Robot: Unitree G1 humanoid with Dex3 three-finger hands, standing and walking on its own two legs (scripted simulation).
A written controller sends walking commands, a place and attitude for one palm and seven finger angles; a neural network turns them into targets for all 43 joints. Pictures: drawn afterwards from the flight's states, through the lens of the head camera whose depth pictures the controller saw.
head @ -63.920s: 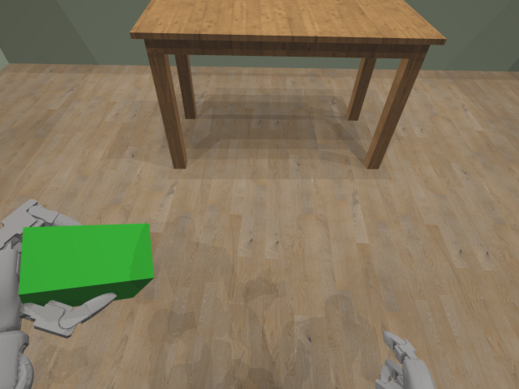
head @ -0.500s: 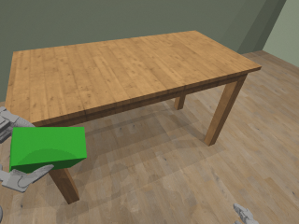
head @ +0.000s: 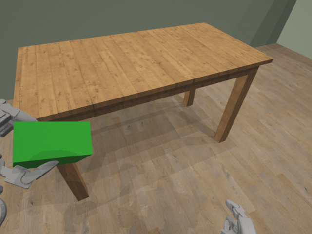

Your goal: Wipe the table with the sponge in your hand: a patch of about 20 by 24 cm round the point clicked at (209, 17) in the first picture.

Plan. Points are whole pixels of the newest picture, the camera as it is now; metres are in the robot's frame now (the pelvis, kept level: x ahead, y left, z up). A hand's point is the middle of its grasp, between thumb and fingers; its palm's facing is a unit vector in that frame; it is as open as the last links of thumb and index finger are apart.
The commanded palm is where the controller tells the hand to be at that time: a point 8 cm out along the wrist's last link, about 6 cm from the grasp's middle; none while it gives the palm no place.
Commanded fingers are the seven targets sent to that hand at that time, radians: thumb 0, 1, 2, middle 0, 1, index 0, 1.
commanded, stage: stop stepping back and stand still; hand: left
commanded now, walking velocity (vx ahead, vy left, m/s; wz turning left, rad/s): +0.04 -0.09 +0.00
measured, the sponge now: (61, 145) +0.25 +0.21 +0.17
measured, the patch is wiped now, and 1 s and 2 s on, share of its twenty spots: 1.00 1.00 1.00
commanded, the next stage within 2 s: stand and wait in 0.04 s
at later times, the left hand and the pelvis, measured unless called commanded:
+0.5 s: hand (40, 127) +0.27 +0.25 +0.19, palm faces +0.43 -0.82 -0.38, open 10.2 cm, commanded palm +0.21 +0.29 +0.22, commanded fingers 0.00 0.10 1.30 -1.20 -1.60 -1.20 -1.60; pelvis +0.05 +0.01 +0.01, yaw +0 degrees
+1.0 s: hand (33, 140) +0.24 +0.26 +0.19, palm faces +0.41 -0.84 -0.34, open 10.2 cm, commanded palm +0.19 +0.30 +0.22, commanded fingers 0.00 0.10 1.30 -1.20 -1.60 -1.20 -1.60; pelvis +0.02 +0.02 +0.01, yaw +0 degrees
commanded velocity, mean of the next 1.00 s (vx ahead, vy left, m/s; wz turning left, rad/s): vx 0.00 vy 0.00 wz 0.00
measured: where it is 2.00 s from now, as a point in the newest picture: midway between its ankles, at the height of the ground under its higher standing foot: outside the picture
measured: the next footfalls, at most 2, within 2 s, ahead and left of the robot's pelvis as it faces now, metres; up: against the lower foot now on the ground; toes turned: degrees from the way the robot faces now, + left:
none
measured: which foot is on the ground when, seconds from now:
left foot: down 0.00-1.00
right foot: down 0.00-1.00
